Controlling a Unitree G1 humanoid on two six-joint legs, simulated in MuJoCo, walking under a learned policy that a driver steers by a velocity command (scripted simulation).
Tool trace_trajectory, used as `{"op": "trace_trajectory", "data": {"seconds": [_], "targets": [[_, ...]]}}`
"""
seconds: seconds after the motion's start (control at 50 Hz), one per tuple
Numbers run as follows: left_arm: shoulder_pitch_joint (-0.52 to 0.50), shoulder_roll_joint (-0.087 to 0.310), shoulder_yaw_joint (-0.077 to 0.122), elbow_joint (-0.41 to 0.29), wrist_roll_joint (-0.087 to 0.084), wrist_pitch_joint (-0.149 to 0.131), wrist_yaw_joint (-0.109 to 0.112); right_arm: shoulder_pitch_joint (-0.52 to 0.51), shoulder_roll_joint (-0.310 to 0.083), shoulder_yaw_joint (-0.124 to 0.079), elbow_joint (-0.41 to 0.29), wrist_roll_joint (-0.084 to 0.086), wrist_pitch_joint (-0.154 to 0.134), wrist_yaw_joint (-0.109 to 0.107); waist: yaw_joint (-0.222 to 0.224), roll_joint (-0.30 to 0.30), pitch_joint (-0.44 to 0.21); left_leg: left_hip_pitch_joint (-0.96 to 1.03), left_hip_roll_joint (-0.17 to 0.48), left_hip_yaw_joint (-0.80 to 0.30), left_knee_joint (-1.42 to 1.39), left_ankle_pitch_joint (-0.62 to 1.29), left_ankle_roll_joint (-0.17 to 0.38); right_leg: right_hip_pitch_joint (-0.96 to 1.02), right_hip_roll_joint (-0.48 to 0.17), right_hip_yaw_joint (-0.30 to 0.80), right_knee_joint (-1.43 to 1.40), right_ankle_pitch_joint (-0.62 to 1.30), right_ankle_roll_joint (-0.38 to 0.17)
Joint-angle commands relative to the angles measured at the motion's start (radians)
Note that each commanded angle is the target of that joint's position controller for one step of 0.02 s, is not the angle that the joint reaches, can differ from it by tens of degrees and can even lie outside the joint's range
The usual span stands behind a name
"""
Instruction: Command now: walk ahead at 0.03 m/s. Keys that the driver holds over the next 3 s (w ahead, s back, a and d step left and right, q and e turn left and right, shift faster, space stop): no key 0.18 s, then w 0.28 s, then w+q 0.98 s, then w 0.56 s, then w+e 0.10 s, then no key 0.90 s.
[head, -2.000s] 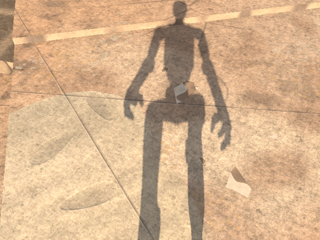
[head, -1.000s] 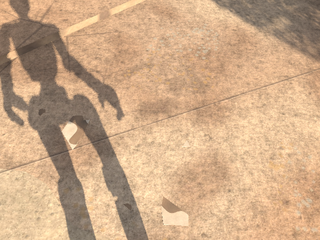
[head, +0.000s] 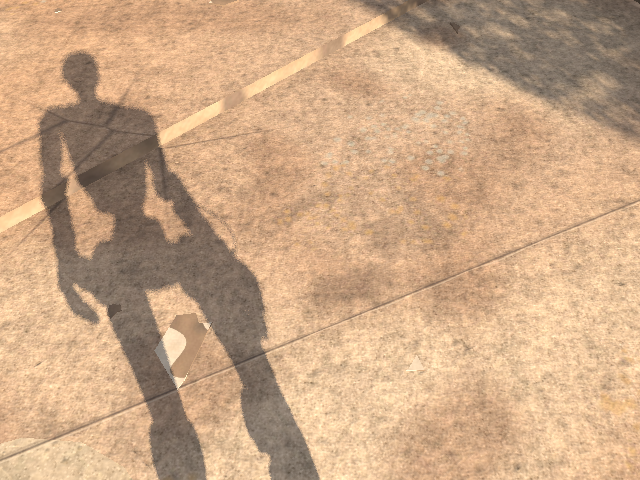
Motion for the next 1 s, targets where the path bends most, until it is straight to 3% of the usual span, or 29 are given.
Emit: {"op": "trace_trajectory", "data": {"seconds": [0.02, 0.18, 0.22, 0.24, 0.28, 0.32, 0.34, 0.36, 0.4, 0.46, 0.48, 0.5, 0.52, 0.54, 0.56, 0.58, 0.6, 0.66, 0.74, 0.78, 0.84, 0.9, 0.96, 1.0], "targets": [[0.058, 0.102, 0.019, 0.008, -0.005, -0.008, 0.01, 0.08, -0.087, -0.018, 0.012, 0.002, -0.003, -0.005, 0.012, -0.059, -0.014, -0.085, 0.13, -0.104, -0.078, 0.26, 0.004, 0.126, -0.122, 0.131, -0.059, 0.371, -0.045], [0.067, 0.087, 0.02, 0.05, -0.002, -0.008, 0.013, 0.078, -0.071, -0.015, 0.066, 0.001, 0.004, -0.015, 0.013, -0.01, -0.005, -0.064, 0.137, -0.098, -0.085, 0.259, -0.002, 0.118, -0.119, 0.125, -0.078, 0.348, -0.047], [0.086, 0.092, 0.026, 0.062, 0.0, -0.003, 0.011, 0.099, -0.08, -0.021, 0.081, -0.006, 0.006, -0.013, 0.009, -0.006, -0.011, -0.071, 0.112, -0.088, -0.077, 0.039, 0.015, 0.102, -0.083, 0.108, -0.066, 0.1, -0.061], [0.094, 0.105, 0.035, 0.063, 0.003, 0.002, 0.008, 0.102, -0.091, -0.027, 0.081, -0.009, 0.008, -0.011, 0.009, 0.006, 0.01, -0.096, 0.104, -0.096, -0.063, -0.105, 0.039, 0.064, -0.058, 0.096, -0.04, -0.101, -0.078], [0.078, 0.101, 0.042, 0.046, 0.009, 0.002, -0.004, 0.117, -0.104, -0.035, 0.073, -0.011, 0.007, -0.004, -0.005, 0.039, 0.116, -0.153, 0.141, -0.182, -0.085, -0.346, 0.09, -0.097, -0.036, 0.106, 0.0, -0.356, -0.099], [0.016, 0.055, 0.034, 0.005, 0.011, -0.018, -0.02, 0.196, -0.128, -0.045, 0.089, -0.004, -0.005, -0.004, -0.043, 0.105, 0.184, -0.081, 0.242, -0.336, -0.176, -0.441, 0.156, -0.281, 0.005, 0.045, 0.133, -0.323, -0.091], [-0.018, 0.04, 0.031, -0.022, 0.022, -0.031, -0.028, 0.219, -0.157, -0.057, 0.101, -0.005, -0.012, -0.006, -0.046, 0.147, 0.214, -0.031, 0.327, -0.416, -0.225, -0.407, 0.196, -0.359, 0.008, -0.031, 0.214, -0.238, -0.079], [-0.055, 0.055, 0.035, -0.047, 0.029, -0.042, -0.032, 0.228, -0.159, -0.062, 0.104, -0.01, -0.021, -0.005, -0.053, 0.131, 0.231, 0.002, 0.376, -0.452, -0.233, -0.295, 0.221, -0.416, -0.019, -0.042, 0.26, -0.216, -0.075], [-0.08, 0.086, 0.05, -0.08, 0.02, -0.061, -0.042, 0.248, -0.16, -0.069, 0.108, -0.022, -0.039, 0.001, -0.057, 0.099, 0.208, 0.097, 0.397, -0.432, -0.211, -0.061, 0.231, -0.49, -0.051, -0.025, 0.322, -0.259, -0.069], [-0.041, 0.078, 0.06, -0.097, -0.002, -0.076, -0.057, 0.199, -0.157, -0.074, 0.094, -0.019, -0.052, 0.008, -0.011, 0.082, 0.16, 0.051, 0.336, -0.293, -0.172, 0.11, 0.174, -0.343, -0.04, -0.055, 0.229, -0.173, -0.063], [0.038, 0.063, 0.062, -0.078, -0.005, -0.078, -0.06, 0.146, -0.153, -0.073, 0.08, -0.009, -0.052, 0.011, 0.043, 0.071, 0.142, -0.074, 0.288, -0.229, -0.123, 0.157, 0.143, -0.152, -0.006, -0.087, 0.145, -0.096, -0.063], [0.193, 0.063, 0.075, -0.026, -0.008, -0.078, -0.059, 0.097, -0.149, -0.07, 0.064, -0.001, -0.056, 0.016, 0.122, 0.039, 0.091, -0.227, 0.222, -0.161, -0.005, 0.293, 0.107, 0.124, 0.049, -0.102, 0.07, -0.043, -0.068], [0.367, 0.132, 0.105, 0.021, 0.006, -0.08, -0.047, 0.077, -0.132, -0.063, 0.049, 0.002, -0.066, 0.024, 0.198, -0.082, 0.008, -0.384, 0.136, -0.068, 0.252, 0.343, 0.062, 0.369, -0.04, 0.041, -0.003, -0.107, -0.094], [0.507, 0.25, 0.129, 0.03, 0.026, -0.08, -0.035, 0.099, -0.05, -0.041, 0.002, 0.008, -0.069, 0.029, 0.211, -0.338, -0.11, -0.546, -0.002, 0.044, 0.638, -0.076, 0.01, 0.475, -0.361, 0.528, -0.239, -0.389, -0.172], [0.444, 0.208, 0.113, 0.029, 0.02, -0.064, -0.031, 0.058, -0.099, -0.059, -0.008, -0.011, -0.06, 0.03, 0.164, -0.227, -0.078, -0.588, 0.01, -0.09, 0.821, -0.19, 0.033, 0.349, -0.42, 0.679, -0.313, -0.425, -0.207], [0.302, 0.174, 0.101, -0.015, 0.019, -0.06, -0.028, 0.035, -0.09, -0.06, -0.019, -0.011, -0.055, 0.035, 0.094, -0.108, 0.028, -0.616, 0.077, -0.114, 0.869, -0.099, 0.053, 0.239, -0.411, 0.559, -0.297, -0.43, -0.193], [0.213, 0.135, 0.09, -0.043, 0.015, -0.068, -0.031, 0.029, -0.071, -0.056, -0.015, -0.008, -0.058, 0.042, 0.063, -0.042, 0.077, -0.594, 0.11, -0.119, 0.84, -0.012, 0.057, 0.152, -0.371, 0.432, -0.313, -0.311, -0.172], [0.186, 0.076, 0.063, -0.046, 0.015, -0.092, -0.022, 0.079, -0.045, -0.064, -0.002, -0.018, -0.035, 0.05, 0.004, -0.054, 0.065, -0.525, 0.128, -0.092, 0.784, 0.067, 0.042, 0.109, -0.283, 0.176, -0.319, -0.002, -0.111], [0.269, 0.09, 0.057, -0.023, 0.013, -0.11, -0.012, -0.035, -0.042, -0.075, -0.057, -0.01, -0.01, 0.06, 0.005, -0.069, 0.068, -0.647, 0.121, -0.045, 0.744, 0.153, 0.027, 0.183, -0.259, 0.009, -0.306, 0.299, -0.083], [0.281, 0.076, 0.052, -0.023, 0.015, -0.111, -0.01, -0.127, -0.037, -0.073, -0.098, -0.009, -0.008, 0.067, 0.015, -0.08, 0.084, -0.674, 0.112, -0.011, 0.662, 0.21, 0.019, 0.177, -0.241, -0.055, -0.31, 0.376, -0.073], [0.286, 0.068, 0.046, -0.02, 0.013, -0.112, -0.002, -0.252, -0.018, -0.062, -0.151, -0.009, -0.012, 0.077, 0.028, -0.083, 0.11, -0.635, 0.093, 0.046, 0.447, 0.278, 0.014, 0.165, -0.222, -0.132, -0.306, 0.464, -0.066], [0.317, 0.095, 0.05, -0.008, 0.011, -0.11, 0.008, -0.324, -0.023, -0.057, -0.191, -0.013, -0.012, 0.082, 0.036, -0.086, 0.105, -0.554, 0.06, 0.117, 0.288, 0.276, 0.042, 0.219, -0.246, -0.18, -0.272, 0.634, -0.066], [0.304, 0.133, 0.062, -0.011, 0.011, -0.103, 0.022, -0.234, -0.064, -0.075, -0.174, -0.017, -0.012, 0.074, -0.02, -0.122, 0.025, -0.42, -0.013, 0.16, 0.264, 0.186, 0.109, 0.304, -0.268, -0.228, -0.088, 1.042, -0.054], [0.268, 0.164, 0.076, -0.034, 0.019, -0.087, 0.019, -0.063, -0.109, -0.098, -0.126, -0.02, -0.013, 0.07, -0.093, -0.147, -0.073, -0.251, -0.052, 0.143, 0.236, 0.092, 0.165, 0.295, -0.288, -0.227, 0.182, 1.092, -0.068]]}}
